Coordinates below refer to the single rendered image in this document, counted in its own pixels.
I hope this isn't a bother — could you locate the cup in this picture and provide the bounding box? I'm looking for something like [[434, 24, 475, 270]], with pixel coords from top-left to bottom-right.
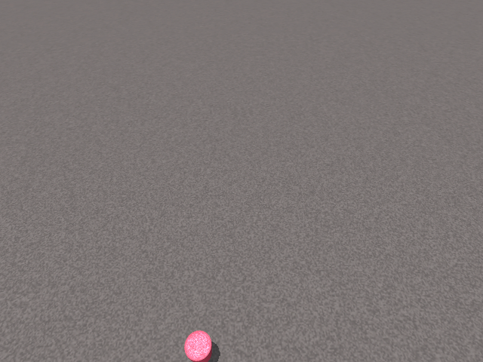
[[184, 330, 212, 362]]

